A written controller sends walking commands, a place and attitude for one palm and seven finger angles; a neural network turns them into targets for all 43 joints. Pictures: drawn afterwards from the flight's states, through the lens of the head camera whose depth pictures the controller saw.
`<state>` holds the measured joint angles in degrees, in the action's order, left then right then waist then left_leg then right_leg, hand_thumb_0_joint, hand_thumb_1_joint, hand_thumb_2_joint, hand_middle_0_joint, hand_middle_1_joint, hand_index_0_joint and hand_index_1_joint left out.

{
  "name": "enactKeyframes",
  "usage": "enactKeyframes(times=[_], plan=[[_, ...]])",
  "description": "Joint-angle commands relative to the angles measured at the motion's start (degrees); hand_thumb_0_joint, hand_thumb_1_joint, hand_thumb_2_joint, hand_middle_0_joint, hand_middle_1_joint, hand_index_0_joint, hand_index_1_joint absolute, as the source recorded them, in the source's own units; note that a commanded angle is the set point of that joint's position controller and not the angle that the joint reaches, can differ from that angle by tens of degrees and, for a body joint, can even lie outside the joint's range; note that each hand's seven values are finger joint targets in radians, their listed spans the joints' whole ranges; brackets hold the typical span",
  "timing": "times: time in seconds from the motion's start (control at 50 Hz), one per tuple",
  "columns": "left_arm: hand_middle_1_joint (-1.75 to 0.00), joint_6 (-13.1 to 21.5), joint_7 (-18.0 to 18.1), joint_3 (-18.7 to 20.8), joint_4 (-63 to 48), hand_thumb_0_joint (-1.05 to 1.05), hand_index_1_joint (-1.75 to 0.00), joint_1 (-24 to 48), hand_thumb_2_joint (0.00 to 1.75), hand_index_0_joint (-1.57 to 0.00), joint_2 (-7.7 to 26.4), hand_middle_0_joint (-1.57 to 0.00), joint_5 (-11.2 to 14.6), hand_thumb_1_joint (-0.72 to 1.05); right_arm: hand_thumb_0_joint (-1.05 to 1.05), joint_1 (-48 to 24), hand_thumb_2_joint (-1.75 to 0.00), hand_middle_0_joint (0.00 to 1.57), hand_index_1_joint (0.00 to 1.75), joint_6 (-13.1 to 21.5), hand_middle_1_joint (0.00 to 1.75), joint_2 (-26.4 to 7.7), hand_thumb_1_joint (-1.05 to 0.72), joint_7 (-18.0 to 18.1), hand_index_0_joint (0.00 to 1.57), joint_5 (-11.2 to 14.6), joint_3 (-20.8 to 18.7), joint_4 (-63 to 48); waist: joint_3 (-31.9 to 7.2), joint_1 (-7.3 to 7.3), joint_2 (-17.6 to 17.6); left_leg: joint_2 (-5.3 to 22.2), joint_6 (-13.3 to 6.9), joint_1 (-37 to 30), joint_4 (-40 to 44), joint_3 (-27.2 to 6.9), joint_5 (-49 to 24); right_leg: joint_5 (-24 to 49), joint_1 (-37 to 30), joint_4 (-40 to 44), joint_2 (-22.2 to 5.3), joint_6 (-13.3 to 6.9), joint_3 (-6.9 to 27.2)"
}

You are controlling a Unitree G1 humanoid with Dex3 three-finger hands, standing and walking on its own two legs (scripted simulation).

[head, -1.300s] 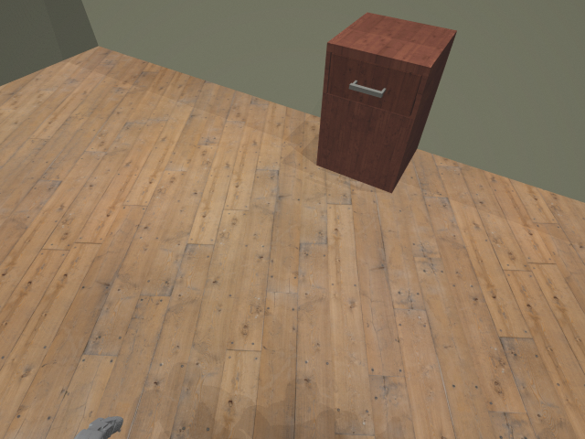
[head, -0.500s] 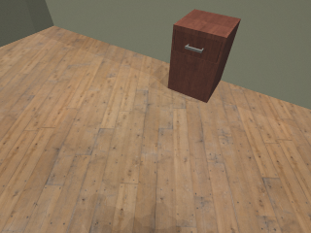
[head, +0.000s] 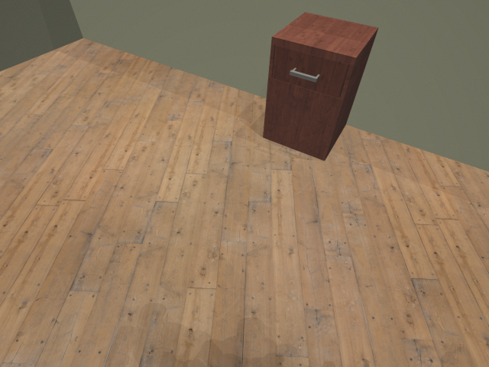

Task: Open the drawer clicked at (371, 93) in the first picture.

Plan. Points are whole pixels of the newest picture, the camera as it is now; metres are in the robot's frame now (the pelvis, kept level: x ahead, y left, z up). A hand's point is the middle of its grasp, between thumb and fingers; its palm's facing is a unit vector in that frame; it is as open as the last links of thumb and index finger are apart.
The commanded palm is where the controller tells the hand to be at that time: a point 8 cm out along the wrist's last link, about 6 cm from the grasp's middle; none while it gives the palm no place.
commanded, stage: look at it before walking up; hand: left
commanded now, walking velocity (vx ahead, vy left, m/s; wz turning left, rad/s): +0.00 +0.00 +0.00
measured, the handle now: (304, 74) +1.50 -0.23 -0.25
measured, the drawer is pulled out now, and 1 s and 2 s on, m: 0.00 0.00 0.00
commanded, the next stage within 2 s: walk to a spot facing it in 0.14 s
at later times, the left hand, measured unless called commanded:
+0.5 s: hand out of the picture +0.05 +0.21 -0.18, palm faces +0.00 -0.98 -0.21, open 7.4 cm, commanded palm none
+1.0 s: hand (195, 266) +0.37 +0.14 -0.19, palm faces -0.08 -0.98 -0.18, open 7.4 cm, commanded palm none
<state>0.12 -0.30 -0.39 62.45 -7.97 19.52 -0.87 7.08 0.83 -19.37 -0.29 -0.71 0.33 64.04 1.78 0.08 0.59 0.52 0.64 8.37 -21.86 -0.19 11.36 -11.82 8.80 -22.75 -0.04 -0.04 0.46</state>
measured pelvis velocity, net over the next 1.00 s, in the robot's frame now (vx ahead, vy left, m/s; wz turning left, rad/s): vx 0.23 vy -0.03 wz -0.05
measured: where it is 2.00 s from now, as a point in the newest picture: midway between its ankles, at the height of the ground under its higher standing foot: (253, 278)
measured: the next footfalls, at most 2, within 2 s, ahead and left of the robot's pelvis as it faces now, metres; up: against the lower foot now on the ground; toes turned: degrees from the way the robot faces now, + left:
right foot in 0.94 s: +0.36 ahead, -0.13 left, +0.00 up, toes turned -12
left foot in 1.38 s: +0.51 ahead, +0.11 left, +0.00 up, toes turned +11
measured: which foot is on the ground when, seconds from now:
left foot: down 0.00-0.94, up 0.96-1.00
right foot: down 0.00-0.58, up 0.60-0.92, down 0.94-1.00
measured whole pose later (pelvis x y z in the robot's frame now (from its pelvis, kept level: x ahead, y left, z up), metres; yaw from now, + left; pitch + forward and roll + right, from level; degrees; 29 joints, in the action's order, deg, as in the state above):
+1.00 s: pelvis +0.23 -0.03 -0.03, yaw -3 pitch -2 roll +0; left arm 4.3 -0.9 3.1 55.9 -5.0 10.9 -1.3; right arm 29.8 2.4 -6.4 0.9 -0.3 -1.3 70.7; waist 6.5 -2.8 0.4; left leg 4.1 -1.2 6.6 -61.7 1.6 28.5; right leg -12.0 24.6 -39.7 -2.0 -4.6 -9.8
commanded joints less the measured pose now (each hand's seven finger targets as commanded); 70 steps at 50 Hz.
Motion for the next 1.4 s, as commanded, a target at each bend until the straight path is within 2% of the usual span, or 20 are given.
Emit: enactKeyframes(times=[0.0, 0.22, 0.26, 0.38, 0.5, 0.52, 0.56, 0.58, 0.64, 0.78, 0.86, 0.88, 0.9, 0.92, 0.94, 1.0, 1.08, 1.26, 1.34, 1.38], plan=[[-0.3, 1.38, 0.98, 2.24, -3.48, 0.0, -0.3, 2.51, 0.9, -0.2, 11.94, -0.2, 0.26, 0.9, 0.0, -2.85, -0.9, 0.2, 0.3, 1.13, 0.3, -11.9, -0.9, 0.94, 0.2, 0.27, -2.32, -3.6, -3.4, -0.07, -0.68, 6.42, -2.23, -0.65, 3.79, -5.52, -6.83, 5.97, -0.01, 4.21, -6.86, -1.79, 5.73], [-0.3, 1.34, 0.89, 2.12, -3.41, 0.0, -0.3, 2.52, 0.9, -0.2, 12.05, -0.2, 0.22, 0.9, 0.0, -3.54, -0.9, 0.2, 0.3, 1.0, 0.3, -12.11, -0.9, 0.9, 0.2, 0.24, -2.26, -3.76, -2.8, -0.09, -0.6, 6.47, -2.18, -1.36, 4.35, -5.39, -6.06, 5.25, 0.61, 4.97, -6.68, -1.67, 5.94], [-0.3, 0.25, 1.14, 0.62, -1.55, 0.0, -0.3, -2.15, 0.9, -0.2, 4.83, -0.2, 0.19, 0.9, 0.0, 0.5, -0.9, 0.2, 0.3, 0.0, 0.3, -4.4, -0.9, 0.55, 0.2, -0.23, -0.49, -2.05, -4.33, -0.03, 0.24, 5.77, -1.12, -1.42, 2.94, -3.68, 1.12, -3.88, 0.26, 4.53, -6.35, -0.79, 5.76], [-0.3, -0.45, -0.09, 2.16, -2.17, 0.0, -0.3, -7.84, 0.9, -0.2, 6.16, -0.2, -0.46, 0.9, 0.0, 3.28, -0.9, 0.2, 0.3, -0.56, 0.3, -3.82, -0.9, 0.04, 0.2, -0.87, -1.34, -3.15, 5.91, 1.13, 3.82, 2.69, -1.87, 10.78, -3.23, -1.92, 21.59, -27.1, 5.85, 7.13, -7.02, -4.23, 12.15], [-0.3, 1.19, 0.3, 3.64, -2.63, 0.0, -0.3, -10.47, 0.9, -0.2, 4.46, -0.2, -0.09, 0.9, 0.0, 9.74, -0.9, 0.2, 0.3, 1.57, 0.3, 0.03, -0.9, 0.3, 0.2, -0.27, -1.74, -3.35, 4.75, -1.29, 4.85, 2.63, -1.97, 6.45, -8.02, 2.93, 11.8, -16.44, 6.21, 4.02, -10.7, -7.99, 13.65], [-0.3, 1.23, 0.22, 3.51, -3.08, 0.0, -0.3, -9.39, 0.9, -0.2, 2.96, -0.2, -0.11, 0.9, 0.0, 13.09, -0.9, 0.2, 0.3, 1.94, 0.3, 0.05, -0.9, 0.4, 0.2, -0.25, -1.89, -2.27, 5.27, -2.68, 1.38, 3.83, -2.6, 0.98, -3.51, 0.94, 10.92, -13.31, 10.38, -1.31, -7.54, -6.53, 9.44], [-0.3, 1.91, -0.04, 2.44, -5.91, 0.0, -0.3, -4.02, 0.9, -0.2, -2.9, -0.2, -0.11, 0.9, 0.0, 26.95, -0.9, 0.2, 0.3, 2.96, 0.3, -5.46, -0.9, 1.25, 0.2, -1.01, -3.75, 2.29, 5.47, -7.5, -19.56, 20.15, -10.12, -14.44, 9.08, -23.39, 0.93, -17.29, 29.97, -30.76, 2.38, -1.58, -5.35], [-0.3, 2.51, 0.36, 2.64, -7.6, 0.0, -0.3, -0.32, 0.9, -0.2, -1.3, -0.2, -0.47, 0.9, 0.0, 30.29, -0.9, 0.2, 0.3, 3.07, 0.3, -3.9, -0.9, 1.82, 0.2, -0.8, -3.34, 3.51, 8.04, -7.83, -15.55, 22.53, -12.28, -17.18, 8.62, -25.34, -10.31, -19.59, 36.21, -37.43, -0.33, -1.8, -1.09], [-0.3, 2.89, -0.45, 3.19, -6.86, 0.0, -0.3, 0.09, 0.9, -0.2, -3.47, -0.2, -0.3, 0.9, 0.0, 27.0, -0.9, 0.2, 0.3, 4.0, 0.3, 0.51, -0.9, 2.56, 0.2, -0.77, -2.54, 2.12, 7.35, -5.19, -5.35, 20.85, -13.01, -16.68, 5.89, -15.87, -25.13, -15.23, 37.02, -42.18, -5.27, -1.51, -0.09], [-0.3, 1.7, -2.07, 2.59, -9.14, 0.0, -0.3, 4.5, 0.9, -0.2, -8.36, -0.2, 0.13, 0.9, 0.0, 24.97, -0.9, 0.2, 0.3, 4.66, 0.3, 3.51, -0.9, 2.81, 0.2, -0.63, -2.26, 3.04, 9.02, -2.46, -9.72, 12.04, -8.08, -6.01, 11.13, 0.6, -24.27, -1.58, 22.26, -20.32, -3.0, -1.25, -9.71], [-0.3, 2.26, -1.16, 3.82, -5.3, 0.0, -0.3, -8.42, 0.9, -0.2, -5.73, -0.2, -0.37, 0.9, 0.0, 23.51, -0.9, 0.2, 0.3, 4.44, 0.3, 1.05, -0.9, 2.81, 0.2, 0.08, -3.16, 3.59, 0.13, 4.02, -7.45, 12.42, -6.5, -6.81, -5.24, 4.31, -44.59, 2.86, 2.62, -12.51, 0.79, -4.31, -10.75], [-0.3, 2.76, -0.74, 4.6, -2.97, 0.0, -0.3, -16.21, 0.9, -0.2, -3.52, -0.2, -0.69, 0.9, 0.0, 22.96, -0.9, 0.2, 0.3, 4.42, 0.3, 1.17, -0.9, 2.52, 0.2, 0.29, -3.3, 3.29, -4.3, 7.57, -5.63, 10.58, -4.74, -1.42, -15.19, 5.03, -39.88, 5.57, -9.18, -9.78, 0.46, -5.02, -9.31], [-0.3, 3.52, 0.03, 5.97, -1.0, 0.0, -0.3, -23.52, 0.9, -0.2, 1.46, -0.2, -1.24, 0.9, 0.0, 23.58, -0.9, 0.2, 0.3, 4.44, 0.3, 3.64, -0.9, 1.73, 0.2, 0.78, -2.93, 2.47, -9.49, 10.46, 2.37, 7.29, -3.22, 10.43, -31.63, 6.16, -21.13, 2.8, -21.96, -7.64, -10.2, -8.34, 1.93], [-0.3, 3.6, 0.67, 7.25, -0.51, 0.0, -0.3, -25.97, 0.9, -0.2, 6.77, -0.2, -0.82, 0.9, 0.0, 27.28, -0.9, 0.2, 0.3, 4.44, 0.3, 7.53, -0.9, 1.77, 0.2, 1.13, -2.66, 1.22, -16.59, 8.32, 14.37, 0.09, -1.48, 21.18, -52.63, 4.87, 18.45, 0.9, -27.26, 0.21, -27.16, -14.54, 28.59], [-0.3, 3.23, 0.76, 7.26, -0.91, 0.0, -0.3, -23.11, 0.9, -0.2, 6.62, -0.2, 0.32, 0.9, 0.0, 22.13, -0.9, 0.2, 0.3, 3.96, 0.3, 6.67, -0.9, 1.74, 0.2, 1.07, -2.81, -0.02, -12.02, 8.46, 7.99, 2.34, -3.2, 24.0, -59.71, -0.8, 19.35, -7.52, -20.57, 6.91, -27.81, -15.81, 31.56], [-0.3, 3.39, 1.1, 4.84, -4.02, 0.0, -0.3, -8.8, 0.9, -0.2, -0.79, -0.2, -0.1, 0.9, 0.0, 17.68, -0.9, 0.2, 0.3, 2.45, 0.3, 8.82, -0.9, 0.94, 0.2, -0.16, -3.18, -0.67, 3.55, 1.38, 2.05, 8.69, -3.04, 23.11, -56.86, -1.24, 8.47, -16.15, 6.21, 11.41, -22.81, -10.41, 16.63], [-0.3, 4.15, 1.32, 3.72, -3.73, 0.0, -0.3, -6.32, 0.9, -0.2, -3.92, -0.2, -0.78, 0.9, 0.0, 21.18, -0.9, 0.2, 0.3, 0.0, 0.3, 10.98, -0.9, 0.35, 0.2, -0.68, -3.39, -0.57, 4.44, -3.67, 2.79, 9.2, -0.87, 17.91, -46.05, 1.15, 5.6, -9.48, 16.04, 13.8, -17.7, -8.13, 2.44], [-0.3, 4.42, 0.74, 4.39, -2.24, 0.0, -0.3, -12.9, 0.9, -0.2, -1.47, -0.2, -0.86, 0.9, 0.0, 4.61, -0.9, 0.2, 0.3, 1.58, 0.3, 8.77, -0.9, -1.69, 0.2, -0.63, -3.64, -8.42, 4.85, 0.95, 4.92, 7.45, -0.28, 18.38, -18.68, 6.33, 1.57, -6.03, 3.99, 11.66, -16.95, -8.46, -0.69], [-0.3, 3.95, 0.6, 4.51, -1.83, 0.0, -0.3, -13.72, 0.9, -0.2, -1.85, -0.2, -0.41, 0.9, 0.0, 14.25, -0.9, 0.2, 0.3, 2.87, 0.3, 4.74, -0.9, -1.02, 0.2, -1.07, -4.59, -5.68, -0.54, -3.85, -4.76, 4.5, -1.74, -2.78, -6.94, 8.16, 2.38, 3.59, 7.19, -6.53, -12.47, -5.59, -6.83], [-0.3, 4.2, -0.25, 3.33, -5.3, 0.0, -0.3, -11.79, 0.9, -0.2, -6.07, -0.2, 0.04, 0.9, 0.0, 27.18, -0.9, 0.2, 0.3, 3.13, 0.3, -5.67, -0.9, 0.23, 0.2, -1.17, -6.94, -2.78, -6.44, -7.66, -23.98, 25.8, -11.11, -19.18, 6.85, -24.1, 3.13, -21.06, 28.26, -40.33, -1.13, -0.4, -10.22]])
